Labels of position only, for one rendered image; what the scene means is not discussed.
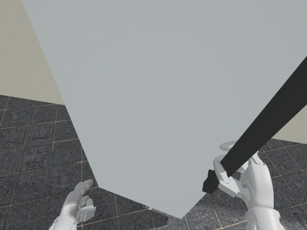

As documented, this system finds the fridge door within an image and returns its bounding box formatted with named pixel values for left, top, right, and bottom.
left=22, top=0, right=307, bottom=219

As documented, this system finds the robot left forearm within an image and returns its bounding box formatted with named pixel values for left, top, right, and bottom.
left=48, top=214, right=77, bottom=230

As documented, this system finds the robot right hand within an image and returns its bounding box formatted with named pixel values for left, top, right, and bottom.
left=213, top=140, right=274, bottom=210

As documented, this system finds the robot right forearm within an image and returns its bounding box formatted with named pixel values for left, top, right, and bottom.
left=245, top=207, right=285, bottom=230

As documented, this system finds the handle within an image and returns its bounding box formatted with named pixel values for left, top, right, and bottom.
left=202, top=56, right=307, bottom=194

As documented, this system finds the robot left hand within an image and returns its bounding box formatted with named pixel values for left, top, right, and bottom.
left=60, top=179, right=96, bottom=224

